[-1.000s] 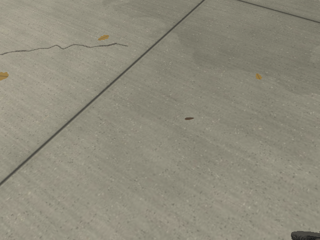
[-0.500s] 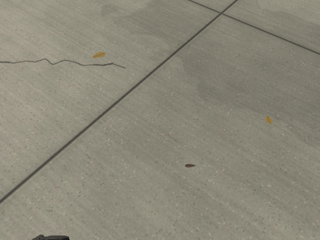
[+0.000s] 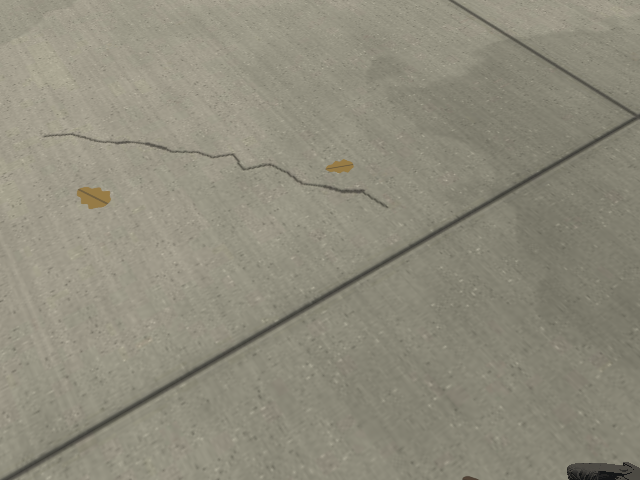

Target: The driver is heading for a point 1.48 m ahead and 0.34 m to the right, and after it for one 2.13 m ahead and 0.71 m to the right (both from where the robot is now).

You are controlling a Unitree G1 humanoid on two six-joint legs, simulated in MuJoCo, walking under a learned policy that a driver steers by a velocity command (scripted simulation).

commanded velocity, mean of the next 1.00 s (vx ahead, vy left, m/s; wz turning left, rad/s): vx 0.50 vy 0.00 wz -0.37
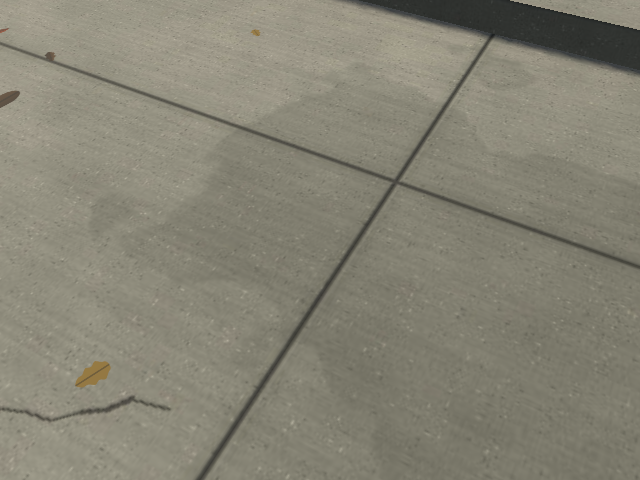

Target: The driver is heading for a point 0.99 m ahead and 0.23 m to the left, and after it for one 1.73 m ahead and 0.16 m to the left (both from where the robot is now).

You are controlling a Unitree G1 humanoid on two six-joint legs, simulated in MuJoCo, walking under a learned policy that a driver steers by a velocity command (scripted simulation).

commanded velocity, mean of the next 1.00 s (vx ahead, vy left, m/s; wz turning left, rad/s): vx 0.50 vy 0.00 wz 0.39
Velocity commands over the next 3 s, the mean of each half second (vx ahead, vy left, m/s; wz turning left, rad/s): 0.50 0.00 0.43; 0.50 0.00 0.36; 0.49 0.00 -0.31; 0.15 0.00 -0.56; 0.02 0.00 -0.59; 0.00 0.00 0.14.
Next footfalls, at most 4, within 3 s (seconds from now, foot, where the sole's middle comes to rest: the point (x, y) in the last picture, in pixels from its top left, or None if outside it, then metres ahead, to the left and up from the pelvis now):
0.20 left None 0.29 0.15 -0.78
0.66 right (352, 427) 0.60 0.01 -0.78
1.14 left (201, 376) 0.72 0.36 -0.78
1.62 right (281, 264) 1.04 0.20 -0.78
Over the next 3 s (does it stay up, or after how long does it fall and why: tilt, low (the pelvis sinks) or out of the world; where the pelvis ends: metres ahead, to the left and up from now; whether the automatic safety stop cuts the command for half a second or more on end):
stays up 0.94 0.29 -0.01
